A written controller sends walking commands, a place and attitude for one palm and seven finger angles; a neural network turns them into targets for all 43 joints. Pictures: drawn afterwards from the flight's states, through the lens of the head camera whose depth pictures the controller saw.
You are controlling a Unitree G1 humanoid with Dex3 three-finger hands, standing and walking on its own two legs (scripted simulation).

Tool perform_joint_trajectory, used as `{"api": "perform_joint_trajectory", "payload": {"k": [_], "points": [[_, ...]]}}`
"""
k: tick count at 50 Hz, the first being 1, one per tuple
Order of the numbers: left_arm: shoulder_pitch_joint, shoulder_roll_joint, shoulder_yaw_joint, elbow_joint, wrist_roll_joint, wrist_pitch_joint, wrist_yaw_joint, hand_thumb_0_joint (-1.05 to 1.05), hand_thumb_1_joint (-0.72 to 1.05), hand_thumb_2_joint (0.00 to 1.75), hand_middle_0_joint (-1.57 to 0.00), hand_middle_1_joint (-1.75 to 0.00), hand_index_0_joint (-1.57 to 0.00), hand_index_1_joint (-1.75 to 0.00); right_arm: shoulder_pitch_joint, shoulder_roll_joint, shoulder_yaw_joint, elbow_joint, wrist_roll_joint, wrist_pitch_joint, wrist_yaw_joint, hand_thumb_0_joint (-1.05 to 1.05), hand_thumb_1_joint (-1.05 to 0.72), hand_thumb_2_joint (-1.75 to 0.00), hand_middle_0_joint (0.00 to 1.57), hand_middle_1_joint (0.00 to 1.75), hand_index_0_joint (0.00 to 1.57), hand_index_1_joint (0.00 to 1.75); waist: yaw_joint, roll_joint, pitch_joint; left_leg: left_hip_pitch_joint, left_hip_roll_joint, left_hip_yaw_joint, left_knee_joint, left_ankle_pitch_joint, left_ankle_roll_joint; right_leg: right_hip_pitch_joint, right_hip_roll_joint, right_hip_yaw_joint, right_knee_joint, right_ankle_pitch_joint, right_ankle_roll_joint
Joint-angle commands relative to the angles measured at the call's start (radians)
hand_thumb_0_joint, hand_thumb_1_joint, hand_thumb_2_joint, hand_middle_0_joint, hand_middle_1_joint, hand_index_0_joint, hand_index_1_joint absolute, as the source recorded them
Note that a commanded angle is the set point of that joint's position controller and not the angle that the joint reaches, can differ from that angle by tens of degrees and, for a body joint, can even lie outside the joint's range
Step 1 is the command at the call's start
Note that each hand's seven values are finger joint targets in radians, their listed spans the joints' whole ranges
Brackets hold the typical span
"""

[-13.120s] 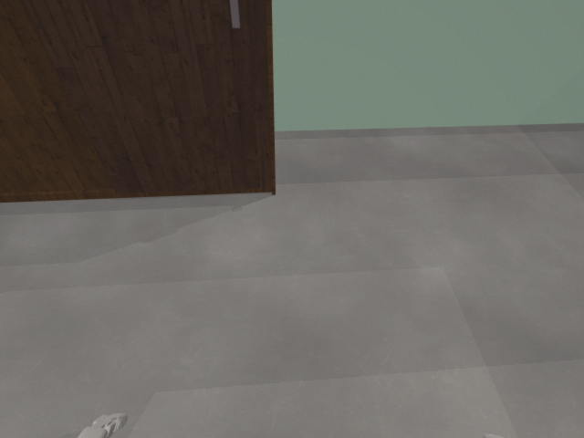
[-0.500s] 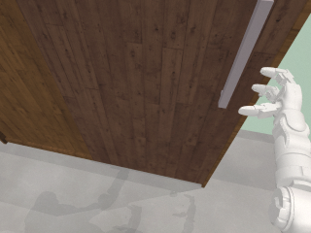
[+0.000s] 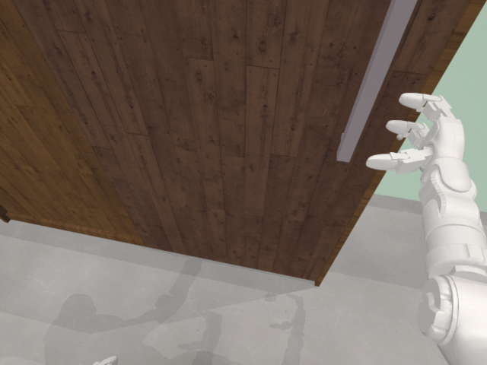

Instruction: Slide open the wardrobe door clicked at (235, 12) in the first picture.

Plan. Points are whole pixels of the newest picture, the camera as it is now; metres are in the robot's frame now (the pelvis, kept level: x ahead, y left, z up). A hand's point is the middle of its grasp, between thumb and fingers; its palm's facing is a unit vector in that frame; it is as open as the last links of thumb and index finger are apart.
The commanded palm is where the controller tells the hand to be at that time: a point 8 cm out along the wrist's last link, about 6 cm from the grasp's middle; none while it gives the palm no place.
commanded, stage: move the hooked fingers beside the handle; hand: right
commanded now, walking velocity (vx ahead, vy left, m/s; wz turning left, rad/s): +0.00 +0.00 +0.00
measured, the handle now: (367, 83) +0.53 -0.12 +0.20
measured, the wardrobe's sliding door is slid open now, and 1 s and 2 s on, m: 0.00 0.00 0.00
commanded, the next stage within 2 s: feel for the door with the fingertips in 0.34 s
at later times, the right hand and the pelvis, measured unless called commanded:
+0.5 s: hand (405, 145) +0.45 -0.19 +0.15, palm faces +0.14 +0.99 +0.01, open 14.0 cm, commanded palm +0.43 -0.23 +0.15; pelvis +0.00 +0.01 +0.00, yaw -1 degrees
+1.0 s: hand (384, 134) +0.47 -0.16 +0.16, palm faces +0.14 +0.99 +0.02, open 14.0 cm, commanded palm +0.43 -0.21 +0.15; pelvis -0.01 +0.01 +0.00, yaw +0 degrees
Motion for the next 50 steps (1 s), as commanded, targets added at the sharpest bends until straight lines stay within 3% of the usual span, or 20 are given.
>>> {"api": "perform_joint_trajectory", "payload": {"k": [1,5,8,11,12,14,16,17,21,24,27,31,32,34,36,40,45,47,49,50], "points": [[0.012,0.164,0.063,-0.108,-0.004,-0.031,0.009,0.0,0.9,0.9,-0.2,-0.3,-0.2,-0.3,-0.471,-0.178,-0.001,-0.276,0.009,-0.059,0.001,0.0,0.5,-0.3,0.3,1.2,0.3,1.2,-0.004,-0.004,-0.307,0.071,-0.067,0.012,-0.058,0.316,0.037,0.22,0.054,0.036,-0.051,0.255,-0.026],[0.019,0.157,0.065,-0.094,0.003,-0.036,0.01,0.0,0.9,0.9,-0.2,-0.3,-0.2,-0.3,-0.53,-0.176,0.008,-0.354,0.0,-0.07,-0.024,0.0,0.5,-0.3,0.3,1.2,0.3,1.2,0.001,-0.058,-0.348,0.063,-0.07,0.013,-0.056,0.312,0.039,0.263,0.051,0.046,-0.047,0.282,-0.023],[0.019,0.155,0.063,-0.089,0.004,-0.036,0.01,0.0,0.9,0.9,-0.2,-0.3,-0.2,-0.3,-0.502,-0.179,-0.003,-0.341,0.001,-0.061,-0.031,0.0,0.5,-0.3,0.3,1.2,0.3,1.2,-0.007,-0.043,-0.354,0.079,-0.072,0.016,-0.055,0.323,0.041,0.261,0.054,0.045,-0.051,0.289,-0.021],[0.016,0.162,0.063,-0.093,0.004,-0.03,0.011,0.0,0.9,0.9,-0.2,-0.3,-0.2,-0.3,-0.44,-0.241,-0.062,-0.302,-0.005,-0.041,-0.034,0.0,0.5,-0.3,0.3,1.2,0.3,1.2,-0.029,-0.008,-0.356,0.12,-0.068,0.014,-0.056,0.339,0.041,0.225,0.058,0.036,-0.061,0.276,-0.025],[0.012,0.159,0.061,-0.096,0.003,-0.028,0.012,0.0,0.9,0.9,-0.2,-0.3,-0.2,-0.3,-0.423,-0.215,-0.043,-0.287,-0.004,-0.031,-0.029,0.0,0.5,-0.3,0.3,1.2,0.3,1.2,-0.023,0.009,-0.347,0.119,-0.068,0.014,-0.058,0.348,0.039,0.222,0.059,0.031,-0.06,0.277,-0.027],[0.014,0.162,0.06,-0.103,0.004,-0.024,0.012,0.0,0.9,0.9,-0.2,-0.3,-0.2,-0.3,-0.389,-0.237,-0.061,-0.277,-0.009,-0.024,-0.024,0.0,0.5,-0.3,0.3,1.2,0.3,1.2,-0.032,0.017,-0.329,0.133,-0.067,0.013,-0.061,0.354,0.039,0.205,0.06,0.026,-0.061,0.275,-0.028],[-0.002,0.16,0.058,-0.113,-0.001,-0.022,0.012,0.0,0.9,0.9,-0.2,-0.3,-0.2,-0.3,-0.374,-0.222,-0.046,-0.272,-0.006,-0.017,-0.017,0.0,0.5,-0.3,0.3,1.2,0.3,1.2,-0.031,0.013,-0.299,0.123,-0.064,0.011,-0.067,0.338,0.038,0.194,0.06,0.022,-0.066,0.25,-0.027],[-0.007,0.158,0.056,-0.116,-0.003,-0.022,0.012,0.0,0.9,0.9,-0.2,-0.3,-0.2,-0.3,-0.396,-0.187,-0.012,-0.283,-0.004,-0.017,-0.01,0.0,0.5,-0.3,0.3,1.2,0.3,1.2,-0.016,0.002,-0.286,0.103,-0.064,0.01,-0.073,0.323,0.036,0.201,0.06,0.021,-0.066,0.236,-0.028],[-0.004,0.167,0.057,-0.109,-0.004,-0.021,0.02,0.0,0.9,0.9,-0.2,-0.3,-0.2,-0.3,-0.458,-0.228,-0.035,-0.273,0.012,-0.031,0.007,0.0,0.5,-0.3,0.3,1.2,0.3,1.2,-0.002,0.041,-0.265,0.085,-0.061,0.002,-0.083,0.29,0.033,0.189,0.061,0.027,-0.063,0.193,-0.033],[-0.008,0.159,0.057,-0.105,-0.006,-0.029,0.023,0.0,0.9,0.9,-0.2,-0.3,-0.2,-0.3,-0.526,-0.172,0.026,-0.305,0.018,-0.055,0.019,0.0,0.5,-0.3,0.3,1.2,0.3,1.2,0.021,0.017,-0.279,0.061,-0.06,-0.003,-0.087,0.263,0.03,0.215,0.062,0.029,-0.05,0.176,-0.035],[-0.009,0.152,0.059,-0.096,-0.005,-0.038,0.021,0.0,0.9,0.9,-0.2,-0.3,-0.2,-0.3,-0.556,-0.131,0.06,-0.334,0.021,-0.071,0.017,0.0,0.5,-0.3,0.3,1.2,0.3,1.2,0.019,-0.068,-0.326,0.042,-0.062,0.001,-0.075,0.269,0.037,0.261,0.063,0.04,-0.042,0.206,-0.029],[-0.008,0.155,0.059,-0.094,-0.005,-0.038,0.016,0.0,0.9,0.9,-0.2,-0.3,-0.2,-0.3,-0.49,-0.145,0.029,-0.3,0.027,-0.059,-0.002,0.0,0.5,-0.3,0.3,1.2,0.3,1.2,-0.003,-0.024,-0.362,0.079,-0.062,0.009,-0.064,0.292,0.038,0.244,0.065,0.044,-0.044,0.224,-0.027],[-0.011,0.151,0.056,-0.092,-0.004,-0.039,0.015,0.0,0.9,0.9,-0.2,-0.3,-0.2,-0.3,-0.501,-0.114,0.049,-0.282,0.028,-0.049,-0.007,0.0,0.5,-0.3,0.3,1.2,0.3,1.2,0.002,-0.018,-0.343,0.07,-0.062,0.012,-0.065,0.285,0.036,0.234,0.066,0.043,-0.047,0.212,-0.026],[0.001,0.156,0.055,-0.084,0.001,-0.038,0.011,0.0,0.9,0.9,-0.2,-0.3,-0.2,-0.3,-0.488,-0.126,0.031,-0.243,0.016,-0.035,-0.026,0.0,0.5,-0.3,0.3,1.2,0.3,1.2,0.0,0.011,-0.309,0.063,-0.064,0.018,-0.068,0.267,0.036,0.211,0.064,0.046,-0.053,0.204,-0.025],[-0.009,0.156,0.056,-0.097,0.0,-0.038,0.007,0.0,0.9,0.9,-0.2,-0.3,-0.2,-0.3,-0.472,-0.143,0.009,-0.252,0.011,-0.029,-0.041,0.0,0.5,-0.3,0.3,1.2,0.3,1.2,-0.013,0.019,-0.318,0.077,-0.061,0.013,-0.067,0.275,0.035,0.2,0.065,0.04,-0.056,0.202,-0.027],[-0.01,0.146,0.055,-0.097,0.007,-0.043,0.0,0.0,0.9,0.9,-0.2,-0.3,-0.2,-0.3,-0.529,-0.111,0.038,-0.307,-0.007,-0.058,-0.075,0.0,0.5,-0.3,0.3,1.2,0.3,1.2,-0.005,-0.018,-0.325,0.072,-0.063,0.012,-0.061,0.277,0.038,0.218,0.061,0.042,-0.056,0.216,-0.023],[0.001,0.153,0.056,-0.09,0.012,-0.037,0.004,0.0,0.9,0.9,-0.2,-0.3,-0.2,-0.3,-0.497,-0.204,-0.047,-0.248,-0.016,-0.073,-0.086,0.0,0.5,-0.3,0.3,1.2,0.3,1.2,-0.017,0.062,-0.325,0.112,-0.061,0.002,-0.061,0.31,0.033,0.177,0.063,0.029,-0.058,0.209,-0.029],[0.006,0.15,0.055,-0.083,0.013,-0.039,0.003,0.0,0.9,0.9,-0.2,-0.3,-0.2,-0.3,-0.519,-0.18,-0.023,-0.212,-0.026,-0.069,-0.079,0.0,0.5,-0.3,0.3,1.2,0.3,1.2,-0.003,0.049,-0.293,0.085,-0.062,0.002,-0.064,0.296,0.031,0.17,0.063,0.026,-0.056,0.193,-0.029],[0.014,0.157,0.058,-0.084,0.015,-0.034,0.004,0.0,0.9,0.9,-0.2,-0.3,-0.2,-0.3,-0.503,-0.224,-0.053,-0.209,-0.035,-0.072,-0.072,0.0,0.5,-0.3,0.3,1.2,0.3,1.2,-0.015,0.036,-0.312,0.102,-0.064,-0.002,-0.062,0.305,0.035,0.172,0.064,0.025,-0.053,0.207,-0.029],[0.007,0.154,0.058,-0.091,0.012,-0.034,0.004,0.0,0.9,0.9,-0.2,-0.3,-0.2,-0.3,-0.518,-0.199,-0.023,-0.239,-0.032,-0.076,-0.064,0.0,0.5,-0.3,0.3,1.2,0.3,1.2,-0.009,-0.001,-0.334,0.105,-0.061,-0.004,-0.059,0.322,0.035,0.19,0.064,0.023,-0.054,0.222,-0.028]]}}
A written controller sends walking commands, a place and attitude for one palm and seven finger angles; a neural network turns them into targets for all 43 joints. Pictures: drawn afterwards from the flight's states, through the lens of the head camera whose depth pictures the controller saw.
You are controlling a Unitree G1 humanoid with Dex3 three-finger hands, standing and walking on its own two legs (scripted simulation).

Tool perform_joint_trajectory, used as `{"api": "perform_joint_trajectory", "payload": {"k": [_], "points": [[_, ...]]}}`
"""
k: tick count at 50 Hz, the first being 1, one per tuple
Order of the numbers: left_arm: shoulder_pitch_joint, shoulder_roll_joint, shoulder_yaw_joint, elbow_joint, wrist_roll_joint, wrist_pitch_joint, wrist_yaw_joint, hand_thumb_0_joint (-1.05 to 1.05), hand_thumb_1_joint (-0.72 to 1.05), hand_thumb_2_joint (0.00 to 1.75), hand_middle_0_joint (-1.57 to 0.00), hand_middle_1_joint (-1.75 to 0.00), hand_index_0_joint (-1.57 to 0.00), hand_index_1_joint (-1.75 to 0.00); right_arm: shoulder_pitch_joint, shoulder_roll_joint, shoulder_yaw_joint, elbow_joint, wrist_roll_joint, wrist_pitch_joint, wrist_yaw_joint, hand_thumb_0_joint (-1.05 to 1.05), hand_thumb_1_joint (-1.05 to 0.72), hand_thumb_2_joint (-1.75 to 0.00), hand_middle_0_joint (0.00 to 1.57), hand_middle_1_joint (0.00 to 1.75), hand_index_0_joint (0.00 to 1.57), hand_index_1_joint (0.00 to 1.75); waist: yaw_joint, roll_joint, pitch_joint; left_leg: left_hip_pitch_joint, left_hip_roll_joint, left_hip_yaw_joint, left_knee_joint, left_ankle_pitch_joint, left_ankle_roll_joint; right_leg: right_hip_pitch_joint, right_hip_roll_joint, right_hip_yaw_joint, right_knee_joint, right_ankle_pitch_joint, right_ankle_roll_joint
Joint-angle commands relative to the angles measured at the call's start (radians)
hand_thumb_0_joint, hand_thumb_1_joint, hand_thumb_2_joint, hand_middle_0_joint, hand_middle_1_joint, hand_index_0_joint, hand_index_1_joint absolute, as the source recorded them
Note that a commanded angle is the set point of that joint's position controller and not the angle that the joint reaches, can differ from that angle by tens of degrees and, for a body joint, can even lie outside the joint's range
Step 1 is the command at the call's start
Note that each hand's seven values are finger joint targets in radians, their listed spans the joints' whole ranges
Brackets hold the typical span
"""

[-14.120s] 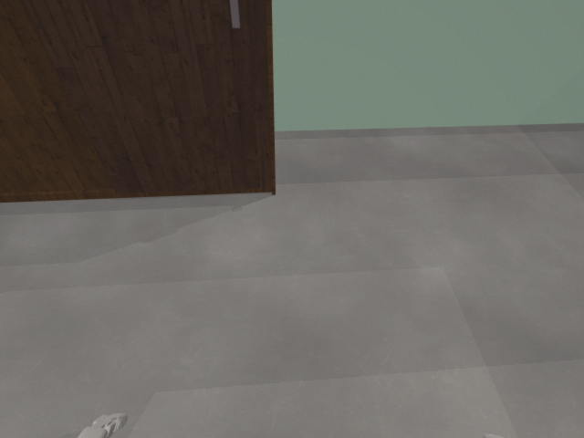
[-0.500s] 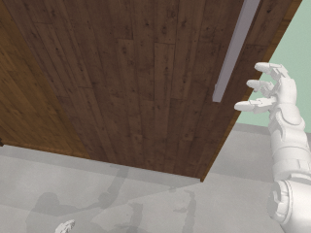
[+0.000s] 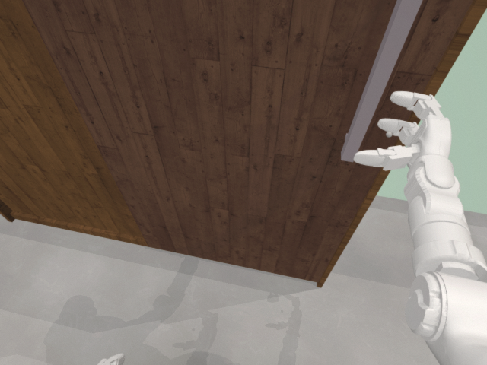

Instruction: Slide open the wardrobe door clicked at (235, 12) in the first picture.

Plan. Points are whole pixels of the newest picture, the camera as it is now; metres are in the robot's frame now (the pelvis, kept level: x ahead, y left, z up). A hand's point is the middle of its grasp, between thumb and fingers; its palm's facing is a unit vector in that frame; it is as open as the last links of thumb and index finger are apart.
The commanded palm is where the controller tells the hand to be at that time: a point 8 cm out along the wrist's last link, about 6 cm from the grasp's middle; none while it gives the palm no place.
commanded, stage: feel for the door with the fingertips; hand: right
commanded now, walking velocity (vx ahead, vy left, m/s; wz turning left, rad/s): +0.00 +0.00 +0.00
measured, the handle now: (372, 84) +0.54 -0.13 +0.20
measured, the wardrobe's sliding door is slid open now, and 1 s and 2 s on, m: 0.00 0.00 0.00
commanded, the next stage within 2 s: slide the fingers in behind the handle in 0.46 s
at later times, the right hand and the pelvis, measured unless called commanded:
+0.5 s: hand (381, 121) +0.49 -0.15 +0.16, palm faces +0.12 +0.99 +0.01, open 13.9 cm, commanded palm +0.47 -0.20 +0.15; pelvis +0.00 +0.00 +0.00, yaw +0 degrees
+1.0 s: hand (378, 130) +0.47 -0.15 +0.16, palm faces +0.11 +0.99 -0.02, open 14.0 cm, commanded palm +0.45 -0.19 +0.15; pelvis +0.00 +0.00 +0.00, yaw +0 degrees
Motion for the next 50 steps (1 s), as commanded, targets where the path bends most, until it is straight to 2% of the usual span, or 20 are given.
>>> {"api": "perform_joint_trajectory", "payload": {"k": [1,2,7,9,11,14,16,18,20,21,23,24,26,27,29,33,41,45,48,50], "points": [[0.026,0.165,0.065,-0.108,-0.001,-0.033,0.009,0.0,0.9,0.9,-0.2,-0.3,-0.2,-0.3,-0.51,-0.204,0.016,-0.254,0.0,-0.081,0.02,0.0,0.5,-0.3,0.3,1.2,0.3,1.2,-0.005,-0.024,-0.343,0.091,-0.057,0.001,-0.068,0.323,0.029,0.204,0.069,0.022,-0.046,0.225,-0.033],[0.028,0.163,0.065,-0.105,-0.002,-0.037,0.008,0.0,0.9,0.9,-0.2,-0.3,-0.2,-0.3,-0.503,-0.171,0.039,-0.244,0.005,-0.081,0.027,0.0,0.5,-0.3,0.3,1.2,0.3,1.2,-0.003,-0.027,-0.332,0.076,-0.06,0.004,-0.069,0.315,0.03,0.207,0.068,0.024,-0.043,0.222,-0.03],[0.051,0.176,0.068,-0.078,-0.007,-0.04,0.014,0.0,0.9,0.9,-0.2,-0.3,-0.2,-0.3,-0.588,-0.159,0.055,-0.182,0.032,-0.066,0.043,0.0,0.5,-0.3,0.3,1.2,0.3,1.2,0.029,0.024,-0.291,0.025,-0.061,0.007,-0.086,0.239,0.026,0.19,0.066,0.039,-0.048,0.154,-0.033],[0.064,0.184,0.067,-0.066,-0.003,-0.038,0.017,0.0,0.9,0.9,-0.2,-0.3,-0.2,-0.3,-0.604,-0.208,0.016,-0.142,0.027,-0.064,0.033,0.0,0.5,-0.3,0.3,1.2,0.3,1.2,0.029,0.038,-0.274,0.014,-0.059,0.007,-0.091,0.205,0.024,0.169,0.065,0.043,-0.05,0.13,-0.034],[0.068,0.175,0.065,-0.064,0.0,-0.045,0.012,0.0,0.9,0.9,-0.2,-0.3,-0.2,-0.3,-0.652,-0.173,0.046,-0.142,0.017,-0.073,0.019,0.0,0.5,-0.3,0.3,1.2,0.3,1.2,0.035,-0.012,-0.298,0.001,-0.058,0.006,-0.081,0.21,0.025,0.18,0.069,0.045,-0.045,0.142,-0.032],[0.092,0.188,0.066,-0.057,0.015,-0.046,0.007,0.0,0.9,0.9,-0.2,-0.3,-0.2,-0.3,-0.651,-0.277,-0.034,-0.128,-0.011,-0.104,-0.009,0.0,0.5,-0.3,0.3,1.2,0.3,1.2,0.021,-0.007,-0.351,0.023,-0.058,0.005,-0.063,0.231,0.028,0.176,0.068,0.051,-0.035,0.174,-0.03],[0.091,0.175,0.065,-0.066,0.017,-0.052,-0.001,0.0,0.9,0.9,-0.2,-0.3,-0.2,-0.3,-0.673,-0.216,0.017,-0.154,-0.018,-0.127,-0.014,0.0,0.5,-0.3,0.3,1.2,0.3,1.2,0.029,-0.052,-0.389,0.023,-0.059,0.008,-0.05,0.261,0.029,0.203,0.068,0.05,-0.03,0.205,-0.024],[0.099,0.179,0.071,-0.063,0.022,-0.057,-0.007,0.0,0.9,0.9,-0.2,-0.3,-0.2,-0.3,-0.653,-0.222,0.005,-0.152,-0.023,-0.142,-0.019,0.0,0.5,-0.3,0.3,1.2,0.3,1.2,0.024,-0.063,-0.418,0.015,-0.062,0.009,-0.039,0.288,0.029,0.226,0.065,0.05,-0.017,0.242,-0.021],[0.103,0.19,0.07,-0.064,0.019,-0.049,-0.008,0.0,0.9,0.9,-0.2,-0.3,-0.2,-0.3,-0.605,-0.267,-0.028,-0.094,-0.023,-0.131,-0.013,0.0,0.5,-0.3,0.3,1.2,0.3,1.2,0.019,-0.003,-0.391,0.038,-0.061,0.007,-0.041,0.301,0.029,0.179,0.063,0.045,-0.023,0.23,-0.025],[0.106,0.187,0.07,-0.065,0.018,-0.048,-0.009,0.0,0.9,0.9,-0.2,-0.3,-0.2,-0.3,-0.636,-0.231,0.002,-0.094,-0.021,-0.123,-0.008,0.0,0.5,-0.3,0.3,1.2,0.3,1.2,0.031,0.003,-0.387,0.037,-0.062,0.01,-0.041,0.302,0.026,0.178,0.064,0.045,-0.026,0.225,-0.025],[0.106,0.188,0.07,-0.066,0.016,-0.044,-0.009,0.0,0.9,0.9,-0.2,-0.3,-0.2,-0.3,-0.638,-0.222,0.008,-0.064,-0.023,-0.103,-0.003,0.0,0.5,-0.3,0.3,1.2,0.3,1.2,0.035,0.006,-0.345,0.018,-0.063,0.01,-0.048,0.285,0.025,0.157,0.063,0.04,-0.028,0.2,-0.025],[0.114,0.195,0.071,-0.062,0.017,-0.04,-0.006,0.0,0.9,0.9,-0.2,-0.3,-0.2,-0.3,-0.628,-0.26,-0.025,-0.038,-0.026,-0.098,-0.008,0.0,0.5,-0.3,0.3,1.2,0.3,1.2,0.032,0.032,-0.328,0.02,-0.063,0.008,-0.054,0.273,0.025,0.141,0.063,0.04,-0.027,0.189,-0.028],[0.117,0.191,0.071,-0.063,0.013,-0.04,-0.006,0.0,0.9,0.9,-0.2,-0.3,-0.2,-0.3,-0.675,-0.224,0.012,-0.051,-0.026,-0.092,-0.006,0.0,0.5,-0.3,0.3,1.2,0.3,1.2,0.049,0.018,-0.313,-0.001,-0.062,0.008,-0.059,0.252,0.024,0.138,0.063,0.042,-0.031,0.166,-0.029],[0.114,0.187,0.071,-0.064,0.015,-0.042,-0.008,0.0,0.9,0.9,-0.2,-0.3,-0.2,-0.3,-0.676,-0.204,0.023,-0.054,-0.024,-0.093,-0.005,0.0,0.5,-0.3,0.3,1.2,0.3,1.2,0.049,-0.007,-0.311,-0.015,-0.062,0.007,-0.06,0.241,0.023,0.145,0.064,0.041,-0.028,0.161,-0.027],[0.125,0.19,0.074,-0.061,0.019,-0.04,-0.008,0.0,0.9,0.9,-0.2,-0.3,-0.2,-0.3,-0.648,-0.224,0.0,-0.055,-0.029,-0.1,-0.009,0.0,0.5,-0.3,0.3,1.2,0.3,1.2,0.041,-0.004,-0.33,-0.002,-0.063,0.008,-0.054,0.264,0.027,0.156,0.063,0.043,-0.021,0.195,-0.028],[0.114,0.181,0.075,-0.078,0.018,-0.044,-0.015,0.0,0.9,0.9,-0.2,-0.3,-0.2,-0.3,-0.58,-0.182,0.015,-0.113,-0.011,-0.109,0.0,0.0,0.5,-0.3,0.3,1.2,0.3,1.2,0.016,-0.015,-0.387,0.027,-0.066,0.011,-0.043,0.296,0.029,0.184,0.064,0.041,-0.018,0.228,-0.025],[0.09,0.182,0.069,-0.083,0.011,-0.04,-0.002,0.0,0.9,0.9,-0.2,-0.3,-0.2,-0.3,-0.609,-0.277,-0.044,-0.168,-0.013,-0.117,-0.017,0.0,0.5,-0.3,0.3,1.2,0.3,1.2,0.014,0.036,-0.33,0.054,-0.063,0.001,-0.064,0.26,0.023,0.136,0.068,0.032,-0.036,0.154,-0.037],[0.061,0.164,0.073,-0.097,0.009,-0.051,-0.007,0.0,0.9,0.9,-0.2,-0.3,-0.2,-0.3,-0.569,-0.176,0.041,-0.28,-0.019,-0.141,-0.018,0.0,0.5,-0.3,0.3,1.2,0.3,1.2,0.005,-0.086,-0.397,0.053,-0.067,0.002,-0.051,0.3,0.031,0.223,0.067,0.031,-0.025,0.223,-0.028],[0.057,0.166,0.074,-0.089,0.003,-0.052,-0.008,0.0,0.9,0.9,-0.2,-0.3,-0.2,-0.3,-0.542,-0.109,0.088,-0.244,-0.002,-0.11,-0.011,0.0,0.5,-0.3,0.3,1.2,0.3,1.2,0.018,-0.032,-0.349,0.027,-0.07,0.015,-0.06,0.269,0.029,0.217,0.063,0.04,-0.033,0.197,-0.025],[0.056,0.177,0.074,-0.083,-0.003,-0.046,-0.004,0.0,0.9,0.9,-0.2,-0.3,-0.2,-0.3,-0.532,-0.132,0.06,-0.188,0.015,-0.074,-0.007,0.0,0.5,-0.3,0.3,1.2,0.3,1.2,0.015,0.04,-0.313,0.036,-0.067,0.014,-0.072,0.26,0.026,0.18,0.065,0.038,-0.042,0.168,-0.031]]}}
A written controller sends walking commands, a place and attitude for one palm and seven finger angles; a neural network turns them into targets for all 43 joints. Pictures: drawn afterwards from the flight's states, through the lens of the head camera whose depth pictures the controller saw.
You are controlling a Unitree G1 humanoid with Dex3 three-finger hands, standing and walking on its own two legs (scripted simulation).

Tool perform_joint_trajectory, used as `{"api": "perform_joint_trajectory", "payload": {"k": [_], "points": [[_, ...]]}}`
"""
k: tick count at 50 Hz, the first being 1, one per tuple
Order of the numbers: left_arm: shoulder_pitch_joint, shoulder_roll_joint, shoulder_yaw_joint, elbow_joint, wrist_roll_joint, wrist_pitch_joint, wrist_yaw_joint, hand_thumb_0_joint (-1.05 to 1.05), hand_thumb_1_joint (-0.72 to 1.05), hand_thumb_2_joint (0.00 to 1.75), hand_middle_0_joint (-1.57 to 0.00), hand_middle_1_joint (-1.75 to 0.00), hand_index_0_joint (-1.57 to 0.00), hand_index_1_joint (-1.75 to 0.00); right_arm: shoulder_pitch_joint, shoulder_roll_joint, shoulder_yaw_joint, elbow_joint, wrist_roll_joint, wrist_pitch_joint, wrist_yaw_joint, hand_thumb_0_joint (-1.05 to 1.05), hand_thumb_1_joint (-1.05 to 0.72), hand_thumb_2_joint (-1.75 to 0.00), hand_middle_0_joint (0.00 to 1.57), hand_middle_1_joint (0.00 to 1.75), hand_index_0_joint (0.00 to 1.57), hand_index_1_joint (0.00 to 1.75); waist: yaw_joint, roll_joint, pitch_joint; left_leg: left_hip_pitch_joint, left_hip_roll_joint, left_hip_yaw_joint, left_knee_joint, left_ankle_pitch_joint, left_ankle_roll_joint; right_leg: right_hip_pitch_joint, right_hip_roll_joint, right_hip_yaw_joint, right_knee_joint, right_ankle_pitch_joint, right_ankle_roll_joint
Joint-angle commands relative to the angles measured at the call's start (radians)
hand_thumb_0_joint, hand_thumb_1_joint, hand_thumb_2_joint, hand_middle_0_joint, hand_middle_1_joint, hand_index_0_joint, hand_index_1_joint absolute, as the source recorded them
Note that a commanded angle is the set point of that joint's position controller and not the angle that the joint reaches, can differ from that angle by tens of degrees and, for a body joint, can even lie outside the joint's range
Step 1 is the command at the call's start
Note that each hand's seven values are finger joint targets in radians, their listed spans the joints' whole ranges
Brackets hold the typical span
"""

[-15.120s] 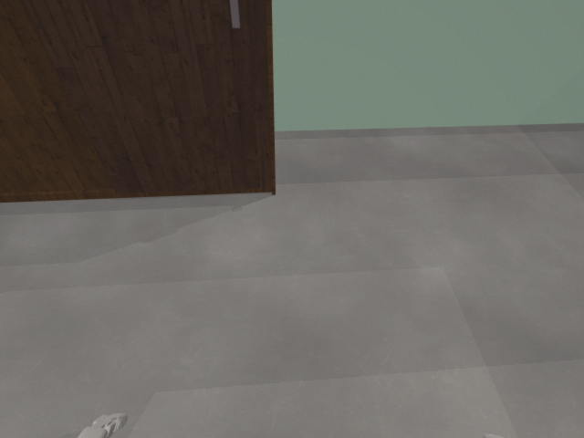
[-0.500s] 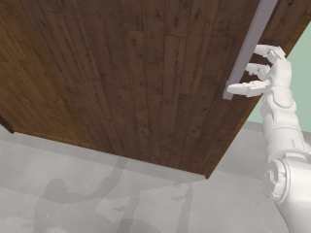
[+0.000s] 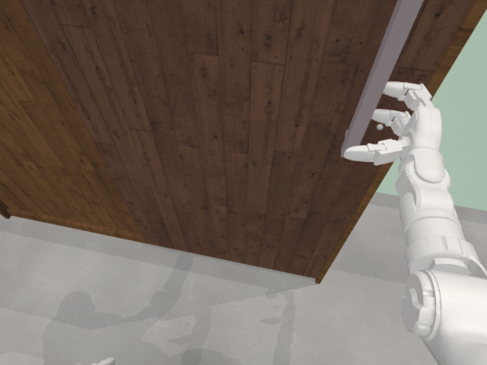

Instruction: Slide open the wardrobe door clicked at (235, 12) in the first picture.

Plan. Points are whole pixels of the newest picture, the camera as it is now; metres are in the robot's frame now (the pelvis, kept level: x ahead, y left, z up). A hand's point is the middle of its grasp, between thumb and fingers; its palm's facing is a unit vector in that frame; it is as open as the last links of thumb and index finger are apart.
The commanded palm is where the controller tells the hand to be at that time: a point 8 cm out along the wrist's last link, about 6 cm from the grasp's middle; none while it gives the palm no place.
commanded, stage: slide the fingers in behind the handle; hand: right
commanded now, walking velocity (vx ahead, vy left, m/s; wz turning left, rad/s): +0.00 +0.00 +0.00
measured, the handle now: (373, 80) +0.54 -0.13 +0.20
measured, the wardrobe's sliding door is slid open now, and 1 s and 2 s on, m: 0.00 0.00 0.00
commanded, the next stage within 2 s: grip the handle and tug to test in 1.38 s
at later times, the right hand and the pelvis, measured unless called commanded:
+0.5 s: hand (367, 125) +0.49 -0.13 +0.15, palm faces +0.10 +0.99 +0.03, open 14.0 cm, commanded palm +0.45 -0.18 +0.15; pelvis +0.00 +0.00 +0.00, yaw +0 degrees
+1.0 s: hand (352, 121) +0.48 -0.10 +0.16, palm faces +0.10 +0.99 +0.01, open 14.0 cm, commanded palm +0.45 -0.15 +0.15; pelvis +0.00 +0.00 +0.00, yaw +0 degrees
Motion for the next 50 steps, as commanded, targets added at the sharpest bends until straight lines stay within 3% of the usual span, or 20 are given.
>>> {"api": "perform_joint_trajectory", "payload": {"k": [1,2,3,4,6,9,11,13,20,25,29,34,37,39,41,44,45,47,49,50], "points": [[0.031,0.157,0.046,-0.089,-0.007,-0.023,0.011,0.0,0.9,0.9,-0.2,-0.3,-0.2,-0.3,-0.522,-0.16,-0.01,-0.167,0.026,-0.008,0.015,0.0,0.5,-0.3,0.3,1.2,0.3,1.2,0.013,0.072,-0.303,0.072,-0.059,0.005,-0.089,0.264,0.021,0.206,0.073,0.022,-0.068,0.162,-0.037],[0.025,0.155,0.044,-0.089,-0.009,-0.019,0.015,0.0,0.9,0.9,-0.2,-0.3,-0.2,-0.3,-0.54,-0.169,-0.016,-0.168,0.027,0.001,0.013,0.0,0.5,-0.3,0.3,1.2,0.3,1.2,0.011,0.06,-0.298,0.073,-0.057,0.005,-0.09,0.258,0.022,0.202,0.074,0.022,-0.072,0.158,-0.036],[0.022,0.148,0.04,-0.089,-0.007,-0.02,0.014,0.0,0.9,0.9,-0.2,-0.3,-0.2,-0.3,-0.551,-0.131,0.009,-0.157,0.027,0.011,0.009,0.0,0.5,-0.3,0.3,1.2,0.3,1.2,0.018,0.056,-0.281,0.059,-0.056,0.005,-0.095,0.249,0.019,0.201,0.077,0.021,-0.073,0.15,-0.037],[0.028,0.152,0.039,-0.086,-0.004,-0.019,0.015,0.0,0.9,0.9,-0.2,-0.3,-0.2,-0.3,-0.558,-0.171,-0.027,-0.149,0.022,0.009,-0.001,0.0,0.5,-0.3,0.3,1.2,0.3,1.2,0.013,0.073,-0.273,0.059,-0.055,0.002,-0.099,0.236,0.018,0.192,0.076,0.021,-0.07,0.143,-0.039],[0.028,0.146,0.033,-0.083,0.002,-0.02,0.013,0.0,0.9,0.9,-0.2,-0.3,-0.2,-0.3,-0.604,-0.177,-0.024,-0.149,0.007,-0.01,-0.017,0.0,0.5,-0.3,0.3,1.2,0.3,1.2,0.019,0.043,-0.274,0.051,-0.051,-0.001,-0.092,0.231,0.019,0.189,0.078,0.024,-0.069,0.139,-0.038],[0.033,0.147,0.035,-0.089,0.012,-0.026,0.008,0.0,0.9,0.9,-0.2,-0.3,-0.2,-0.3,-0.576,-0.204,-0.051,-0.172,-0.01,-0.058,-0.033,0.0,0.5,-0.3,0.3,1.2,0.3,1.2,0.005,0.042,-0.333,0.081,-0.054,-0.002,-0.071,0.267,0.023,0.204,0.079,0.025,-0.056,0.177,-0.036],[0.029,0.139,0.037,-0.09,0.012,-0.032,0.004,0.0,0.9,0.9,-0.2,-0.3,-0.2,-0.3,-0.606,-0.163,-0.011,-0.195,-0.014,-0.081,-0.031,0.0,0.5,-0.3,0.3,1.2,0.3,1.2,0.015,0.0,-0.368,0.077,-0.052,-0.004,-0.061,0.29,0.023,0.226,0.078,0.022,-0.048,0.197,-0.032],[0.03,0.142,0.04,-0.087,0.011,-0.032,0.002,0.0,0.9,0.9,-0.2,-0.3,-0.2,-0.3,-0.577,-0.168,-0.013,-0.169,-0.016,-0.084,-0.024,0.0,0.5,-0.3,0.3,1.2,0.3,1.2,0.011,-0.006,-0.369,0.072,-0.054,-0.004,-0.057,0.292,0.026,0.226,0.076,0.023,-0.044,0.2,-0.029],[0.037,0.149,0.044,-0.084,0.004,-0.02,0.007,0.0,0.9,0.9,-0.2,-0.3,-0.2,-0.3,-0.566,-0.16,-0.025,-0.151,0.013,-0.033,-0.013,0.0,0.5,-0.3,0.3,1.2,0.3,1.2,0.012,0.059,-0.353,0.093,-0.056,-0.002,-0.071,0.323,0.02,0.209,0.076,0.019,-0.054,0.209,-0.036],[0.039,0.143,0.045,-0.081,0.01,-0.022,0.004,0.0,0.9,0.9,-0.2,-0.3,-0.2,-0.3,-0.569,-0.18,-0.043,-0.189,-0.003,-0.057,-0.031,0.0,0.5,-0.3,0.3,1.2,0.3,1.2,0.005,0.024,-0.352,0.098,-0.057,-0.004,-0.066,0.331,0.023,0.211,0.077,0.018,-0.052,0.224,-0.035],[0.042,0.139,0.048,-0.085,0.012,-0.027,-0.005,0.0,0.9,0.9,-0.2,-0.3,-0.2,-0.3,-0.523,-0.106,0.01,-0.211,-0.012,-0.06,-0.037,0.0,0.5,-0.3,0.3,1.2,0.3,1.2,0.005,0.01,-0.367,0.092,-0.063,0.005,-0.058,0.348,0.026,0.241,0.075,0.018,-0.045,0.263,-0.031],[0.037,0.147,0.051,-0.081,0.008,-0.018,0.001,0.0,0.9,0.9,-0.2,-0.3,-0.2,-0.3,-0.54,-0.138,-0.017,-0.211,0.0,-0.024,-0.039,0.0,0.5,-0.3,0.3,1.2,0.3,1.2,0.002,0.039,-0.353,0.105,-0.062,0.004,-0.071,0.321,0.026,0.222,0.075,0.017,-0.06,0.226,-0.032],[0.029,0.136,0.046,-0.079,0.008,-0.021,0.0,0.0,0.9,0.9,-0.2,-0.3,-0.2,-0.3,-0.578,-0.082,0.027,-0.216,-0.003,-0.021,-0.054,0.0,0.5,-0.3,0.3,1.2,0.3,1.2,0.015,0.022,-0.322,0.073,-0.062,0.006,-0.075,0.303,0.025,0.228,0.073,0.021,-0.06,0.217,-0.032],[0.034,0.137,0.048,-0.075,0.012,-0.025,-0.002,0.0,0.9,0.9,-0.2,-0.3,-0.2,-0.3,-0.593,-0.09,0.019,-0.237,-0.01,-0.033,-0.07,0.0,0.5,-0.3,0.3,1.2,0.3,1.2,0.013,0.02,-0.34,0.076,-0.064,0.007,-0.072,0.301,0.027,0.242,0.073,0.026,-0.057,0.229,-0.031],[0.029,0.129,0.047,-0.075,0.013,-0.031,-0.005,0.0,0.9,0.9,-0.2,-0.3,-0.2,-0.3,-0.6,-0.048,0.047,-0.247,-0.007,-0.043,-0.081,0.0,0.5,-0.3,0.3,1.2,0.3,1.2,0.018,0.011,-0.358,0.069,-0.063,0.009,-0.067,0.311,0.026,0.26,0.073,0.026,-0.053,0.241,-0.03],[0.038,0.14,0.046,-0.067,0.019,-0.028,-0.006,0.0,0.9,0.9,-0.2,-0.3,-0.2,-0.3,-0.566,-0.08,0.018,-0.183,-0.015,-0.039,-0.09,0.0,0.5,-0.3,0.3,1.2,0.3,1.2,0.009,0.058,-0.344,0.077,-0.065,0.01,-0.066,0.287,0.026,0.229,0.074,0.027,-0.062,0.211,-0.029],[0.03,0.137,0.044,-0.07,0.017,-0.027,-0.007,0.0,0.9,0.9,-0.2,-0.3,-0.2,-0.3,-0.59,-0.067,0.032,-0.183,-0.018,-0.035,-0.092,0.0,0.5,-0.3,0.3,1.2,0.3,1.2,0.016,0.029,-0.342,0.07,-0.06,0.008,-0.066,0.29,0.025,0.23,0.074,0.024,-0.062,0.209,-0.028],[0.033,0.133,0.041,-0.065,0.02,-0.028,-0.009,0.0,0.9,0.9,-0.2,-0.3,-0.2,-0.3,-0.594,-0.045,0.042,-0.136,-0.024,-0.024,-0.101,0.0,0.5,-0.3,0.3,1.2,0.3,1.2,0.023,0.05,-0.313,0.049,-0.06,0.008,-0.07,0.278,0.022,0.215,0.075,0.022,-0.058,0.191,-0.03],[0.041,0.143,0.043,-0.068,0.024,-0.022,-0.01,0.0,0.9,0.9,-0.2,-0.3,-0.2,-0.3,-0.577,-0.109,-0.012,-0.124,-0.03,-0.025,-0.109,0.0,0.5,-0.3,0.3,1.2,0.3,1.2,0.006,0.069,-0.329,0.077,-0.059,0.007,-0.07,0.277,0.024,0.2,0.077,0.024,-0.066,0.189,-0.03],[0.031,0.141,0.041,-0.076,0.021,-0.021,-0.009,0.0,0.9,0.9,-0.2,-0.3,-0.2,-0.3,-0.583,-0.098,0.002,-0.127,-0.027,-0.026,-0.107,0.0,0.5,-0.3,0.3,1.2,0.3,1.2,0.011,0.063,-0.33,0.077,-0.056,0.004,-0.071,0.281,0.023,0.197,0.077,0.019,-0.065,0.184,-0.032]]}}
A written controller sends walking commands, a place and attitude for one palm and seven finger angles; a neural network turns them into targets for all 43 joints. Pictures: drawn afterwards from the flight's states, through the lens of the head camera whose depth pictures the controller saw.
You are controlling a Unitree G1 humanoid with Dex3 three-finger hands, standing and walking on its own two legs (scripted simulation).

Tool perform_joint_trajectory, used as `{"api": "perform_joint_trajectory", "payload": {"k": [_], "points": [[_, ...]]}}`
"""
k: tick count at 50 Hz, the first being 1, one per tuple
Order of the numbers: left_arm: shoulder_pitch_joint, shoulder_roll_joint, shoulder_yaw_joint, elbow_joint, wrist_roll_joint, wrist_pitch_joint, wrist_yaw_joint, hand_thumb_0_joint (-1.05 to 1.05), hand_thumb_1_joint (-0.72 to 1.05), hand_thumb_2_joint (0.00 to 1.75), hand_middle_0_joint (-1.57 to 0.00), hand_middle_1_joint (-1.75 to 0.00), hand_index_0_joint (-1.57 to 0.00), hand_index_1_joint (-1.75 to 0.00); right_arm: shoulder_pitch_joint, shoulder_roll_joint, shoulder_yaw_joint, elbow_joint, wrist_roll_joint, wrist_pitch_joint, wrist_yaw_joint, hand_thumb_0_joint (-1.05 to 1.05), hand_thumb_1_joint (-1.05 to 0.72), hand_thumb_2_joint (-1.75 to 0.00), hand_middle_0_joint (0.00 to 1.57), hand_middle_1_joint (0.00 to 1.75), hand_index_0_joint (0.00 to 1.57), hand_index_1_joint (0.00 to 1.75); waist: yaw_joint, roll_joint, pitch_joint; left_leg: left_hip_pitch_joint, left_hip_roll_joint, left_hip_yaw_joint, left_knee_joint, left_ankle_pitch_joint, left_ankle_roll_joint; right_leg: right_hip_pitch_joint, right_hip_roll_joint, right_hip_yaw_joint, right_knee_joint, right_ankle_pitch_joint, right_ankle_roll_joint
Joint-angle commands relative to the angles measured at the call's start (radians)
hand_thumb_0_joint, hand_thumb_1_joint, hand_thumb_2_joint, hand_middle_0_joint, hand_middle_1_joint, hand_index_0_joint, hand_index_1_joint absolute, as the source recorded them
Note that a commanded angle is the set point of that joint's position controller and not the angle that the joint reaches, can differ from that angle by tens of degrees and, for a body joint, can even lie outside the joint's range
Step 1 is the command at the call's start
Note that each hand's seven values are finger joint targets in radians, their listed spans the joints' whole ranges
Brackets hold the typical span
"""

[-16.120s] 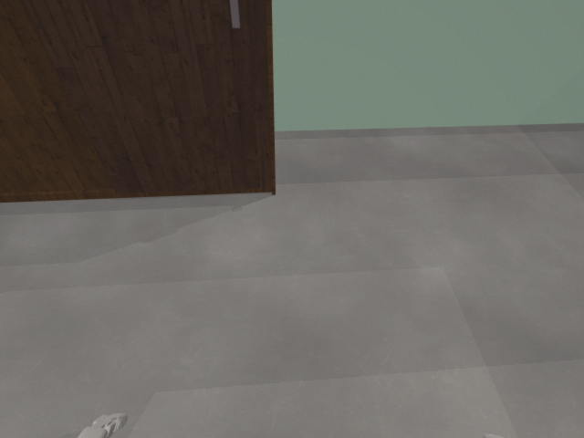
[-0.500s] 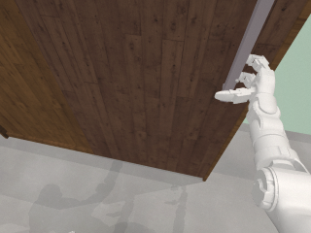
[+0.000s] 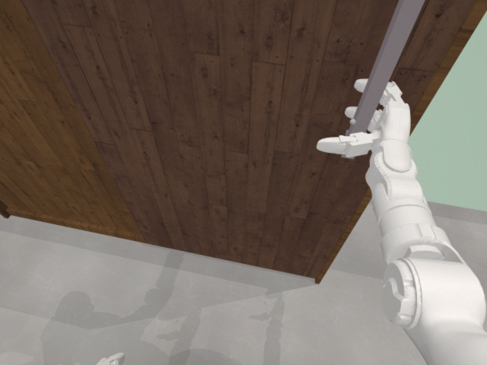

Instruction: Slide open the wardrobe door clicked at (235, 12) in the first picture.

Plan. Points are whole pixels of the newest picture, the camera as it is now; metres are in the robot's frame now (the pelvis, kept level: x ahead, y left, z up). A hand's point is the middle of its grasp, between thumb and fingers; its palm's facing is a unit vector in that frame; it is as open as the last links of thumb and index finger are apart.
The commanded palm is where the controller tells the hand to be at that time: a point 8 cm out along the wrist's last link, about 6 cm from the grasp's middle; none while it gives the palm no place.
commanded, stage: slide the fingers in behind the handle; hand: right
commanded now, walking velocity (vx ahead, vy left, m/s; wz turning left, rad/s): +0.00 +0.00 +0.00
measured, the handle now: (373, 80) +0.54 -0.13 +0.20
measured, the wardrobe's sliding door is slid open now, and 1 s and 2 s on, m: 0.00 0.00 0.00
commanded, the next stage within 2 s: grip the handle and tug to test in 0.38 s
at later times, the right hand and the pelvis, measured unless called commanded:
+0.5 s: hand (359, 123) +0.50 -0.12 +0.15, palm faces +0.10 +1.00 +0.02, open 14.0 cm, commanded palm +0.46 -0.17 +0.15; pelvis +0.00 +0.00 +0.00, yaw +0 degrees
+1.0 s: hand (352, 121) +0.50 -0.10 +0.15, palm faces +0.11 +0.99 +0.00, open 8.1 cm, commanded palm +0.46 -0.15 +0.15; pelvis +0.01 +0.00 +0.00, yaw +0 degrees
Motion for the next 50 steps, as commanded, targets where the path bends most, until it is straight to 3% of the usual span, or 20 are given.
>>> {"api": "perform_joint_trajectory", "payload": {"k": [1,2,4,10,13,16,20,22,24,28,29,31,34,38,40,41,43,44,47,50], "points": [[0.064,0.156,0.048,-0.088,0.003,-0.024,0.008,0.0,0.9,0.9,-0.2,-0.3,-0.2,-0.3,-0.522,-0.185,-0.02,-0.176,-0.009,-0.064,0.001,0.0,0.5,-0.3,0.3,1.2,0.3,1.2,0.018,0.077,-0.319,0.073,-0.063,0.004,-0.079,0.281,0.021,0.188,0.07,0.018,-0.052,0.17,-0.033],[0.067,0.155,0.048,-0.085,0.005,-0.025,0.007,0.0,0.9,0.9,-0.2,-0.3,-0.2,-0.3,-0.547,-0.17,-0.007,-0.168,-0.009,-0.069,0.005,0.0,0.5,-0.3,0.3,1.2,0.3,1.2,0.03,0.082,-0.304,0.061,-0.063,0.004,-0.084,0.274,0.018,0.184,0.069,0.017,-0.052,0.157,-0.034],[0.074,0.163,0.05,-0.083,0.008,-0.025,0.01,0.0,0.9,0.9,-0.2,-0.3,-0.2,-0.3,-0.541,-0.229,-0.053,-0.148,-0.01,-0.084,0.011,0.0,0.5,-0.3,0.3,1.2,0.3,1.2,0.022,0.1,-0.307,0.071,-0.063,-0.002,-0.085,0.264,0.018,0.17,0.07,0.017,-0.052,0.144,-0.035],[0.08,0.161,0.05,-0.084,0.007,-0.033,0.01,0.0,0.9,0.9,-0.2,-0.3,-0.2,-0.3,-0.562,-0.254,-0.052,-0.174,-0.008,-0.134,0.036,0.0,0.5,-0.3,0.3,1.2,0.3,1.2,0.026,0.038,-0.354,0.072,-0.062,-0.012,-0.078,0.266,0.019,0.178,0.072,0.014,-0.037,0.14,-0.037],[0.085,0.16,0.054,-0.081,0.005,-0.036,0.008,0.0,0.9,0.9,-0.2,-0.3,-0.2,-0.3,-0.57,-0.242,-0.037,-0.191,-0.008,-0.139,0.045,0.0,0.5,-0.3,0.3,1.2,0.3,1.2,0.027,-0.003,-0.38,0.071,-0.064,-0.012,-0.073,0.283,0.021,0.195,0.073,0.014,-0.031,0.158,-0.034],[0.092,0.163,0.057,-0.08,0.001,-0.034,0.008,0.0,0.9,0.9,-0.2,-0.3,-0.2,-0.3,-0.556,-0.224,-0.026,-0.191,0.007,-0.124,0.056,0.0,0.5,-0.3,0.3,1.2,0.3,1.2,0.029,0.018,-0.391,0.077,-0.068,-0.003,-0.072,0.292,0.021,0.203,0.07,0.019,-0.035,0.173,-0.032],[0.097,0.172,0.057,-0.081,-0.003,-0.03,0.013,0.0,0.9,0.9,-0.2,-0.3,-0.2,-0.3,-0.541,-0.265,-0.062,-0.184,0.015,-0.102,0.058,0.0,0.5,-0.3,0.3,1.2,0.3,1.2,0.025,0.044,-0.373,0.088,-0.068,-0.003,-0.076,0.304,0.02,0.185,0.069,0.017,-0.041,0.179,-0.036],[0.096,0.163,0.056,-0.079,-0.002,-0.032,0.01,0.0,0.9,0.9,-0.2,-0.3,-0.2,-0.3,-0.547,-0.219,-0.03,-0.184,0.011,-0.099,0.054,0.0,0.5,-0.3,0.3,1.2,0.3,1.2,0.03,0.02,-0.351,0.066,-0.069,0.0,-0.077,0.295,0.02,0.189,0.07,0.017,-0.037,0.18,-0.034],[0.104,0.168,0.056,-0.075,0.002,-0.032,0.008,0.0,0.9,0.9,-0.2,-0.3,-0.2,-0.3,-0.544,-0.232,-0.038,-0.17,0.0,-0.101,0.044,0.0,0.5,-0.3,0.3,1.2,0.3,1.2,0.029,0.03,-0.329,0.053,-0.071,0.004,-0.076,0.272,0.022,0.186,0.066,0.024,-0.04,0.174,-0.032],[0.102,0.164,0.058,-0.076,0.005,-0.035,0.005,0.0,0.9,0.9,-0.2,-0.3,-0.2,-0.3,-0.539,-0.228,-0.043,-0.19,0.004,-0.111,0.039,0.0,0.31,-0.38,0.32,1.23,0.32,1.23,0.021,0.007,-0.373,0.066,-0.071,0.004,-0.064,0.308,0.025,0.207,0.066,0.022,-0.033,0.212,-0.029],[0.109,0.171,0.061,-0.075,0.008,-0.032,0.005,0.0,0.9,0.9,-0.2,-0.3,-0.2,-0.3,-0.526,-0.26,-0.072,-0.193,-0.001,-0.114,0.036,0.0,0.27,-0.4,0.32,1.23,0.32,1.23,0.015,0.03,-0.387,0.081,-0.072,0.005,-0.058,0.32,0.026,0.21,0.066,0.026,-0.032,0.229,-0.03],[0.095,0.159,0.057,-0.086,0.003,-0.034,0.001,0.0,0.9,0.9,-0.2,-0.3,-0.2,-0.3,-0.523,-0.197,-0.019,-0.225,0.001,-0.112,0.038,0.0,0.17,-0.44,0.33,1.25,0.33,1.25,0.018,-0.01,-0.39,0.071,-0.072,0.006,-0.058,0.331,0.026,0.229,0.066,0.021,-0.029,0.242,-0.028],[0.101,0.165,0.06,-0.08,0.004,-0.031,0.001,0.0,0.9,0.9,-0.2,-0.3,-0.2,-0.3,-0.53,-0.189,-0.008,-0.216,-0.006,-0.103,0.035,0.0,0.03,-0.5,0.35,1.27,0.35,1.27,0.026,0.026,-0.371,0.059,-0.074,0.01,-0.058,0.318,0.026,0.226,0.061,0.029,-0.029,0.239,-0.027],[0.086,0.156,0.06,-0.082,0.001,-0.035,-0.001,0.0,0.9,0.9,-0.2,-0.3,-0.2,-0.3,-0.547,-0.134,0.022,-0.26,0.012,-0.09,0.024,0.0,-0.15,-0.58,0.37,1.29,0.37,1.29,0.027,0.002,-0.385,0.048,-0.076,0.014,-0.056,0.338,0.026,0.267,0.058,0.031,-0.026,0.276,-0.024],[0.09,0.163,0.06,-0.08,0.002,-0.03,0.002,0.0,0.9,0.9,-0.2,-0.3,-0.2,-0.3,-0.531,-0.187,-0.023,-0.241,0.009,-0.079,0.017,0.0,-0.25,-0.62,0.38,1.31,0.38,1.31,0.018,0.031,-0.382,0.069,-0.074,0.012,-0.055,0.349,0.026,0.243,0.058,0.029,-0.031,0.274,-0.026],[0.087,0.157,0.057,-0.082,0.002,-0.028,0.001,0.0,0.9,0.9,-0.2,-0.3,-0.2,-0.3,-0.515,-0.158,-0.006,-0.234,0.008,-0.073,0.014,0.0,-0.29,-0.64,0.38,1.31,0.38,1.31,0.013,0.044,-0.377,0.078,-0.075,0.014,-0.054,0.355,0.026,0.235,0.062,0.028,-0.034,0.273,-0.027],[0.084,0.157,0.054,-0.083,0.005,-0.024,0.001,0.0,0.9,0.9,-0.2,-0.3,-0.2,-0.3,-0.503,-0.177,-0.028,-0.206,0.002,-0.064,0.006,0.0,-0.39,-0.68,0.4,1.33,0.4,1.33,0.013,0.069,-0.346,0.079,-0.071,0.013,-0.059,0.35,0.022,0.204,0.065,0.021,-0.036,0.249,-0.029],[0.084,0.161,0.054,-0.082,0.007,-0.019,0.002,0.0,0.9,0.9,-0.2,-0.3,-0.2,-0.3,-0.489,-0.217,-0.057,-0.186,-0.011,-0.062,0.0,0.0,-0.43,-0.7,0.4,1.33,0.4,1.33,0.003,0.064,-0.336,0.084,-0.07,0.01,-0.059,0.337,0.024,0.194,0.064,0.02,-0.039,0.239,-0.029],[0.069,0.15,0.052,-0.096,0.006,-0.019,-0.001,0.0,0.9,0.9,-0.2,-0.3,-0.2,-0.3,-0.496,-0.168,-0.012,-0.22,-0.019,-0.073,-0.004,0.0,-0.57,-0.76,0.42,1.35,0.42,1.35,0.01,0.03,-0.346,0.084,-0.067,0.005,-0.058,0.348,0.024,0.205,0.068,0.013,-0.034,0.242,-0.029],[0.075,0.155,0.055,-0.094,0.008,-0.02,-0.001,0.0,0.9,0.9,-0.2,-0.3,-0.2,-0.3,-0.526,-0.183,-0.016,-0.239,-0.019,-0.089,0.0,0.0,-0.71,-0.82,0.43,1.37,0.43,1.37,0.016,0.046,-0.357,0.085,-0.068,0.006,-0.056,0.348,0.025,0.213,0.064,0.021,-0.034,0.242,-0.03]]}}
